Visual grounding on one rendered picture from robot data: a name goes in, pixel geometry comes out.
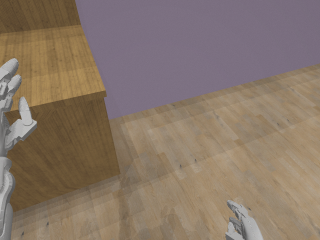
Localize counter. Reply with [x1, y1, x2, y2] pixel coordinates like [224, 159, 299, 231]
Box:
[0, 0, 121, 213]

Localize robot left forearm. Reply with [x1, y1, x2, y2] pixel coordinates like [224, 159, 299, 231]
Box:
[0, 157, 16, 240]

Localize robot left hand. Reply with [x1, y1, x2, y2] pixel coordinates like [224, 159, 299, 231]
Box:
[0, 58, 37, 157]

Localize robot right hand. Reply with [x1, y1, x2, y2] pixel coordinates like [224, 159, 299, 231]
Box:
[225, 200, 264, 240]

